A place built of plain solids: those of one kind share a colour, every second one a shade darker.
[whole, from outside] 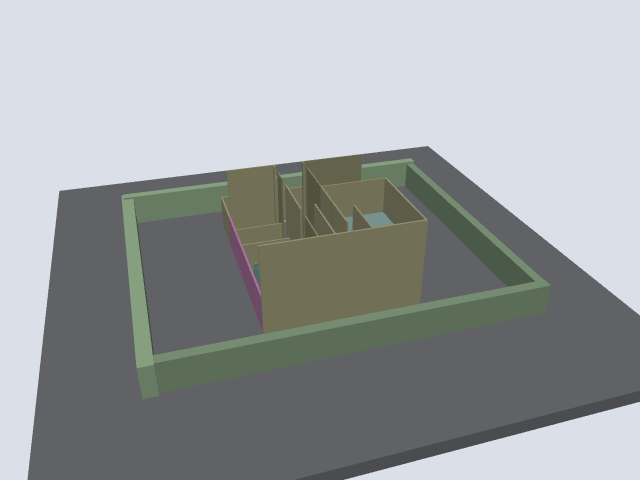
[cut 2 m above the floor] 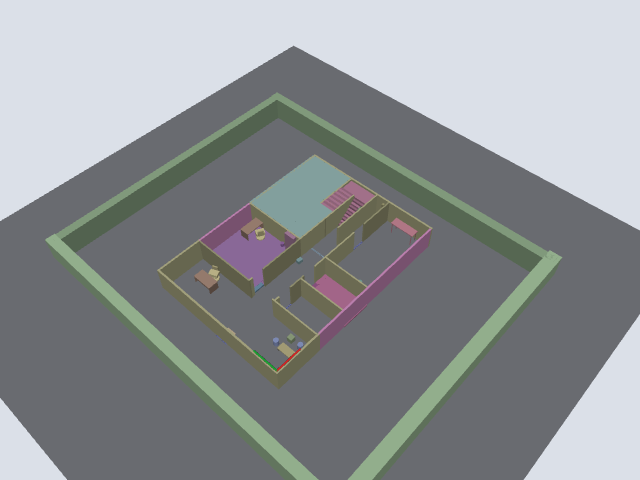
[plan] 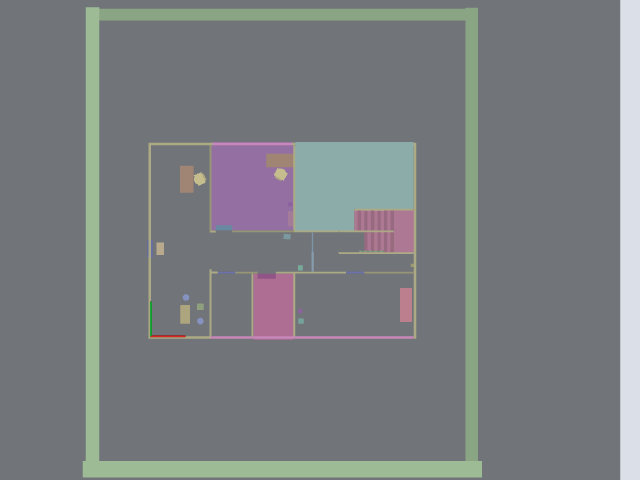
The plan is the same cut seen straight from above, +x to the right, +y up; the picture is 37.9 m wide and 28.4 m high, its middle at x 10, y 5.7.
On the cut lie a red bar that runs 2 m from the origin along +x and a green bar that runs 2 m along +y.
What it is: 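An office floor, with a steep back stair to a room one storey up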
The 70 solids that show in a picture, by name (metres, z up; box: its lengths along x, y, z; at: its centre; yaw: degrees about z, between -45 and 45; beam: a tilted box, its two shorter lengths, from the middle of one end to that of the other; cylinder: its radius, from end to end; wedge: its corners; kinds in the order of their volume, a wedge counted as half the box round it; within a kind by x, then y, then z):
{
 "ring_hedge_1": {"box": [0.8, 27.65, 2.63], "at": [-3.46, 5.65, 1.26]},
 "ring_hedge_2": {"box": [23.62, 0.98, 2.47], "at": [7.77, -7.87, 1.18]},
 "ring_hedge_3": {"box": [23.06, 0.7, 2.41], "at": [7.77, 19.03, 1.15]},
 "ring_hedge_4": {"box": [0.76, 27.57, 2.39], "at": [18.98, 5.65, 1.15]},
 "split_lounge_level_1": {"box": [3.49, 1.29, 4.03], "at": [10.29, 6.91, 1.97]},
 "split_lounge_level_2": {"box": [7.0, 3.95, 4.03], "at": [12.04, 9.53, 1.97]},
 "wall_1": {"box": [0.15, 11.6, 2.94], "at": [-0.07, 5.65, 1.42]},
 "wall_2": {"box": [3.82, 0.15, 2.94], "at": [1.76, -0.07, 1.42]},
 "wall_3": {"box": [3.82, 0.15, 2.94], "at": [1.76, 11.38, 1.42]},
 "wall_4": {"box": [0.12, 3.97, 6.92], "at": [3.52, 1.99, 3.41]},
 "wall_5": {"box": [0.12, 5.16, 6.92], "at": [3.52, 8.72, 3.41]},
 "wall_6": {"box": [0.32, 0.12, 6.92], "at": [3.68, 6.21, 3.41]},
 "wall_7": {"box": [0.43, 0.12, 6.92], "at": [3.73, 3.77, 3.41]},
 "wall_8": {"box": [1.32, 0.12, 6.92], "at": [5.65, 3.77, 3.41]},
 "wall_9": {"box": [0.12, 3.77, 2.94], "at": [6.0, 1.89, 1.42]},
 "wall_10": {"box": [3.67, 0.12, 6.92], "at": [6.64, 6.21, 3.41]},
 "wall_11": {"box": [1.1, 0.12, 6.92], "at": [7.93, 3.77, 3.41]},
 "wall_12": {"box": [0.12, 3.77, 2.94], "at": [8.48, 1.89, 1.42]},
 "wall_13": {"box": [0.12, 5.09, 6.92], "at": [8.48, 8.76, 3.41]},
 "wall_14": {"box": [3.06, 0.12, 6.92], "at": [10.01, 3.77, 3.41]},
 "wall_15": {"box": [5.89, 0.12, 6.92], "at": [11.43, 6.21, 3.41]},
 "wall_16": {"box": [7.36, 0.15, 6.92], "at": [12.01, 11.38, 3.41]},
 "wall_17": {"box": [4.42, 0.12, 6.92], "at": [13.33, 4.92, 3.41]},
 "wall_18": {"box": [3.51, 0.12, 6.92], "at": [13.79, 7.5, 3.41]},
 "wall_19": {"box": [2.92, 0.12, 6.92], "at": [14.08, 3.77, 3.41]},
 "wall_20": {"box": [0.15, 11.6, 6.92], "at": [15.62, 5.65, 3.41]},
 "split_steps_1": {"box": [0.2, 1.17, 2.22], "at": [12.13, 6.85, 2.87]},
 "split_steps_2": {"box": [0.2, 1.17, 2.04], "at": [12.33, 6.85, 2.78]},
 "split_steps_3": {"box": [0.2, 1.17, 1.86], "at": [12.52, 6.85, 2.69]},
 "split_steps_4": {"box": [0.2, 1.17, 0.23], "at": [12.72, 5.57, 0.07]},
 "split_steps_5": {"box": [0.2, 1.17, 1.68], "at": [12.72, 6.85, 2.6]},
 "split_steps_6": {"box": [0.2, 1.17, 0.41], "at": [12.91, 5.57, 0.16]},
 "split_steps_7": {"box": [0.2, 1.17, 1.5], "at": [12.91, 6.85, 2.51]},
 "split_steps_8": {"box": [0.2, 1.17, 0.59], "at": [13.11, 5.57, 0.25]},
 "split_steps_9": {"box": [0.2, 1.17, 1.32], "at": [13.11, 6.85, 2.42]},
 "split_steps_10": {"box": [0.2, 1.17, 0.77], "at": [13.3, 5.57, 0.34]},
 "split_steps_11": {"box": [0.2, 1.17, 1.14], "at": [13.3, 6.85, 2.33]},
 "split_steps_12": {"box": [0.2, 1.17, 0.95], "at": [13.5, 5.57, 0.43]},
 "split_steps_13": {"box": [0.2, 1.17, 0.95], "at": [13.5, 6.85, 2.24]},
 "split_steps_14": {"box": [0.2, 1.17, 1.14], "at": [13.69, 5.57, 0.52]},
 "split_steps_15": {"box": [0.2, 1.17, 0.77], "at": [13.69, 6.85, 2.15]},
 "split_steps_16": {"box": [0.2, 1.17, 1.32], "at": [13.89, 5.57, 0.61]},
 "split_steps_17": {"box": [0.2, 1.17, 0.59], "at": [13.89, 6.85, 2.06]},
 "split_steps_18": {"box": [0.2, 1.17, 1.5], "at": [14.08, 5.57, 0.7]},
 "split_steps_19": {"box": [0.2, 1.17, 0.41], "at": [14.08, 6.85, 1.97]},
 "split_steps_20": {"box": [0.2, 1.17, 1.68], "at": [14.28, 5.57, 0.79]},
 "split_steps_21": {"box": [0.2, 1.17, 0.23], "at": [14.28, 6.85, 1.88]},
 "split_steps_22": {"box": [1.17, 2.46, 1.86], "at": [14.96, 6.21, 0.88]},
 "glazing_1": {"box": [2.48, 0.15, 2.94], "at": [4.76, -0.07, 1.42]},
 "glazing_2": {"box": [4.96, 0.15, 2.94], "at": [6.0, 11.38, 1.42]},
 "glazing_3": {"box": [2.48, 0.15, 2.94], "at": [7.24, -0.07, 1.42]},
 "glazing_4": {"box": [7.06, 0.15, 2.94], "at": [12.01, -0.07, 1.42]},
 "cell_level_1": {"box": [4.84, 4.93, 0.2], "at": [6.0, 9.04, 0.05]},
 "cell_level_2": {"box": [3.61, 0.3, 0.2], "at": [6.61, 6.42, 0.05]},
 "meet_level_1": {"box": [2.36, 3.61, 0.2], "at": [7.24, 1.6, 0.05]},
 "meet_level_2": {"box": [1.04, 0.3, 0.2], "at": [7.9, 3.56, 0.05]},
 "shelf_1": {"box": [0.3, 0.9, 1.95], "at": [8.26, 6.96, 1.07]},
 "desk_1": {"box": [0.78, 0.025, 0.76], "at": [2.12, 8.52, 0.33]},
 "desk_2": {"box": [0.8, 1.6, 0.07], "at": [2.12, 9.3, 0.69]},
 "desk_3": {"box": [1.6, 0.8, 0.07], "at": [7.62, 10.4, 0.84]},
 "task_chair_1": {"box": [0.48, 0.68, 0.26], "at": [2.89, 9.31, 0.58], "yaw": 24.1},
 "task_chair_2": {"box": [0.68, 0.48, 0.26], "at": [7.67, 9.58, 0.73], "yaw": -29.3},
 "water_cooler_1": {"box": [0.33, 0.31, 1.03], "at": [8.88, 0.9, 0.47]},
 "bar_table_1": {"box": [0.7, 2.0, 0.06], "at": [15.09, 1.85, 1.05]},
 "ottoman_1": {"box": [0.4, 0.4, 0.47], "at": [2.92, 1.75, 0.18]},
 "meet_steps_1": {"box": [1.07, 0.3, 0.2], "at": [6.85, 3.56, 0.05]},
 "cell_steps_1": {"box": [0.97, 0.3, 0.2], "at": [4.32, 6.42, 0.05]},
 "drum_1": {"cylinder": 0.2, "from": [2.07, 2.3, 0.0], "to": [2.07, 2.3, 0.46]},
 "coffee_table_1": {"box": [0.58, 1.12, 0.07], "at": [2.02, 1.3, 0.36]},
 "doormat_hold_1": {"box": [0.45, 0.75, 0.06], "at": [0.55, 5.18, -0.02]}
}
